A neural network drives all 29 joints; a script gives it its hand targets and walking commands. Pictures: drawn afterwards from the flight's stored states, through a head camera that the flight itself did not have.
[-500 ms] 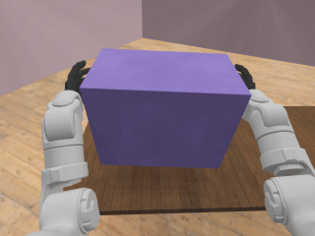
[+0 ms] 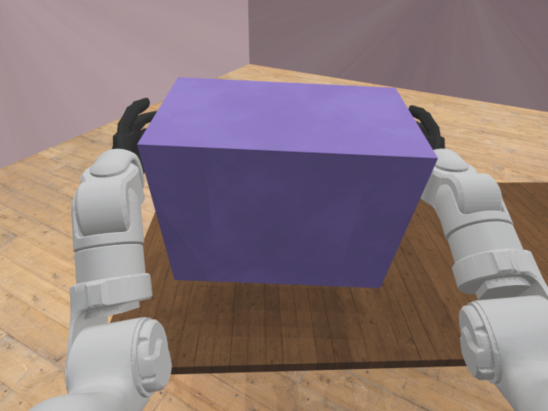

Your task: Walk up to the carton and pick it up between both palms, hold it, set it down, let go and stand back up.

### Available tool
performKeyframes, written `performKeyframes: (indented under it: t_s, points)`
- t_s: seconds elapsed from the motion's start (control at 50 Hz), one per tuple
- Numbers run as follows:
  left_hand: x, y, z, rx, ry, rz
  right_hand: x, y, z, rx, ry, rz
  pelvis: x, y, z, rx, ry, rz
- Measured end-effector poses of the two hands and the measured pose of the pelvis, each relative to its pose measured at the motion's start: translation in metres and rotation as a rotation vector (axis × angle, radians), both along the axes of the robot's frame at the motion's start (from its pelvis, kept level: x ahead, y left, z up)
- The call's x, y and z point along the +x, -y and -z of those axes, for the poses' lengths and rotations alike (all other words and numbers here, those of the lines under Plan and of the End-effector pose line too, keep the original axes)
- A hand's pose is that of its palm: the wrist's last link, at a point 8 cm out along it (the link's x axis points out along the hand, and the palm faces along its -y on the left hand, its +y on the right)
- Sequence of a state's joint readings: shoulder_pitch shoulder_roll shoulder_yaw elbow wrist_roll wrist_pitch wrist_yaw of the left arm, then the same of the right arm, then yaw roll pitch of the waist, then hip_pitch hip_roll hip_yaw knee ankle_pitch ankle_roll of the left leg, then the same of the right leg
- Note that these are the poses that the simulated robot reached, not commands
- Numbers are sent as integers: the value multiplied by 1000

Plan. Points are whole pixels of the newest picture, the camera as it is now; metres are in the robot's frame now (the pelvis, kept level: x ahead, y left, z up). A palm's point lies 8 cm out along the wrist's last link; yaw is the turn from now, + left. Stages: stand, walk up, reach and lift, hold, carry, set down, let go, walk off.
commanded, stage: hold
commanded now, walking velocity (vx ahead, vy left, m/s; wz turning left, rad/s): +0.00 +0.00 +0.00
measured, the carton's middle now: (282, 186) +0.38 +0.00 +0.20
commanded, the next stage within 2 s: none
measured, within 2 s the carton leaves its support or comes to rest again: neither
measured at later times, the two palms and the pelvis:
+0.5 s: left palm (131, 166) +0.35 +0.20 +0.25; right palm (428, 164) +0.36 -0.20 +0.25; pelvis +0.00 +0.00 +0.00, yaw +0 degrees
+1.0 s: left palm (130, 161) +0.35 +0.20 +0.26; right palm (427, 162) +0.37 -0.20 +0.25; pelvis +0.00 +0.00 +0.00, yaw +0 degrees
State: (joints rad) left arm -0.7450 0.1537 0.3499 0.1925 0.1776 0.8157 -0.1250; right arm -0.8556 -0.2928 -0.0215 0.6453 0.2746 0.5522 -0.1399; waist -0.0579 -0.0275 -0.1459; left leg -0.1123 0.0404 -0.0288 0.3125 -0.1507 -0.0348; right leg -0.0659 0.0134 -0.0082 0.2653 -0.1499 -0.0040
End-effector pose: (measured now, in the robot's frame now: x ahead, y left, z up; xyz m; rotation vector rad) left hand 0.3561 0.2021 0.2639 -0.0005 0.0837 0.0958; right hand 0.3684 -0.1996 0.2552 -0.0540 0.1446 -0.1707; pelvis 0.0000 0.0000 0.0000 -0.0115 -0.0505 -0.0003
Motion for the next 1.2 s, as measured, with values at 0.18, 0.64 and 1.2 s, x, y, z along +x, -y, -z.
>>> performKeyframes:
  t_s: [0.18,0.64,1.2]
  points:
    - [0,-1,8,-9,0,-4,1,-1,3,-16,-1,-4,5,0,0,-2,3,0]
    - [-3,0,6,-10,-4,-3,-3,0,6,-1,-5,0,1,0,0,1,8,0]
    - [-2,0,3,-10,10,2,-4,0,1,-3,6,3,1,-1,0,-2,5,0]
